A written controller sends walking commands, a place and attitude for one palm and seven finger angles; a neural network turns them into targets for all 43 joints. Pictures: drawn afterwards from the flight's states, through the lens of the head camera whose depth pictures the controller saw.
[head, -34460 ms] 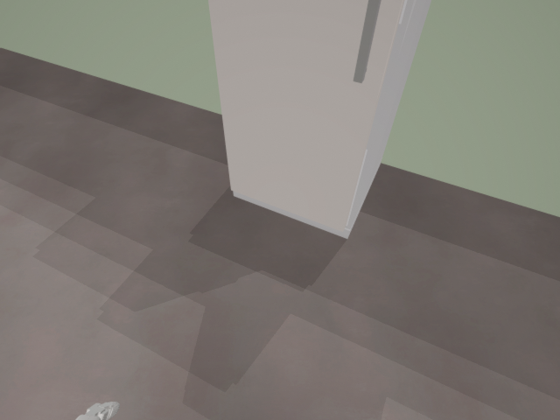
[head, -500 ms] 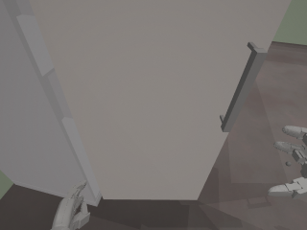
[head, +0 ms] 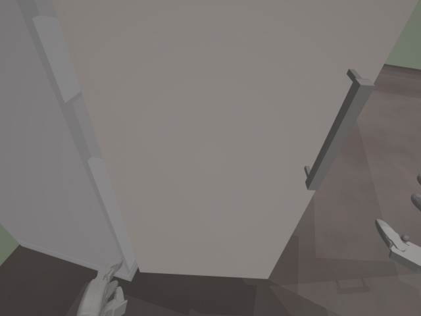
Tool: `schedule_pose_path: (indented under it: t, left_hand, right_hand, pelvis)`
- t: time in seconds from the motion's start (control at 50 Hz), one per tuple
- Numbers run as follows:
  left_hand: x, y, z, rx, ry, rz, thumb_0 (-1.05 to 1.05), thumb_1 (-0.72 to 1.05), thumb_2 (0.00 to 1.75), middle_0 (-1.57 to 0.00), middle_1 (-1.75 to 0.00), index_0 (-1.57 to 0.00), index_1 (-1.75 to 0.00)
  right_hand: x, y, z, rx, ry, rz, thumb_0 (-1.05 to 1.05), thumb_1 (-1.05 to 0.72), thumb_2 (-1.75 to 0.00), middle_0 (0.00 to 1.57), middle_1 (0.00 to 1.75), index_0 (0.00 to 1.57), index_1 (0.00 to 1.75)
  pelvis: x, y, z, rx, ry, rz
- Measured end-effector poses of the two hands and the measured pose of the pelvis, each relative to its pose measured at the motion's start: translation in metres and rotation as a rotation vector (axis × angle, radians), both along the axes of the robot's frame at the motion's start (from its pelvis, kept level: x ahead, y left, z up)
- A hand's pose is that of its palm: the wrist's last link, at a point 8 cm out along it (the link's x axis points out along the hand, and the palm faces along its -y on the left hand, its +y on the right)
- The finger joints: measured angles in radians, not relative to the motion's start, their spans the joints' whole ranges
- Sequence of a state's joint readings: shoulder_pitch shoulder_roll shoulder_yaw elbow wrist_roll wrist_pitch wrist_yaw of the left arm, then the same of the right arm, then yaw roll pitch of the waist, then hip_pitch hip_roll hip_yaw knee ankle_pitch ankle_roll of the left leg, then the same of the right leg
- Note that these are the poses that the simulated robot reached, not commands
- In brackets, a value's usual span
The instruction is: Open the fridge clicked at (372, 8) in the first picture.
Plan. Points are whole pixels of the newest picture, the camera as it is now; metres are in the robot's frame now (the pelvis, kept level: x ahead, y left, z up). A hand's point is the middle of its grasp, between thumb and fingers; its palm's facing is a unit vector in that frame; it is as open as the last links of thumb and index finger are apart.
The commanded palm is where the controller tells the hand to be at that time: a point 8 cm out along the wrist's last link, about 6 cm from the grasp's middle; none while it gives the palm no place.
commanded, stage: draw the hand back to the body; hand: right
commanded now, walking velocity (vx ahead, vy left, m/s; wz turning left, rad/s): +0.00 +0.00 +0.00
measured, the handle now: (329, 136) +0.43 -0.24 +0.16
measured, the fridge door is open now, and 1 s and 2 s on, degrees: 76 76 76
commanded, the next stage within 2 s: step back with the hand held close in 0.52 s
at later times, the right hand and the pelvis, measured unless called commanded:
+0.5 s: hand (399, 245) +0.19 -0.27 +0.15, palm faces +0.48 +0.80 -0.35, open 7.4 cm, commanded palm +0.14 -0.30 +0.17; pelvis +0.01 +0.01 +0.00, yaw +0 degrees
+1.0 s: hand (413, 260) +0.17 -0.28 +0.14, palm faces +0.37 +0.80 -0.47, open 7.4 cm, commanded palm +0.11 -0.31 +0.17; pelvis -0.03 -0.01 +0.00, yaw +0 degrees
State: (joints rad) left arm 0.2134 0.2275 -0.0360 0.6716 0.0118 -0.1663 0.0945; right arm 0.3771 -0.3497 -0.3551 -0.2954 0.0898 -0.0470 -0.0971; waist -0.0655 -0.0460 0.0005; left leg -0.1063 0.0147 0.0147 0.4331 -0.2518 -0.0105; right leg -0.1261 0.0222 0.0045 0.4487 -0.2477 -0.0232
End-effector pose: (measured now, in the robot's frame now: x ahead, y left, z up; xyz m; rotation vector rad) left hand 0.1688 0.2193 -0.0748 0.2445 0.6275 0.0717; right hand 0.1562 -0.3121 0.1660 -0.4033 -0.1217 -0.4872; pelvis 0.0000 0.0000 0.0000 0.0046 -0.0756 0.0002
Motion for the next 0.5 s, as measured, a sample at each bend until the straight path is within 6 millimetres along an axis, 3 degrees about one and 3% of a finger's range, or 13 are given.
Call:
schedule_pose_path:
  t: [0.26, 0.5]
  left_hand:
    - [0.019, 0.002, 0.007, 0.011, -0.018, -0.024, 0.01, 0.90, 0.90, -0.21, -0.30, -0.21, -0.30]
    - [0.018, 0.003, 0.004, 0.004, 0.001, -0.025, 0.01, 0.90, 0.90, -0.21, -0.30, -0.21, -0.30]
  right_hand:
    - [-0.013, 0.009, 0.004, -0.017, 0.009, -0.007, 0.01, -0.77, -0.84, 0.21, 0.38, 0.21, 0.37]
    - [-0.010, 0.013, -0.002, 0.009, 0.026, -0.017, 0.02, -0.89, -0.89, 0.21, 0.31, 0.21, 0.31]
  pelvis:
    - [0.006, 0.004, 0.001, 0.001, -0.004, -0.007]
    - [0.006, 0.009, 0.002, 0.001, -0.007, -0.008]
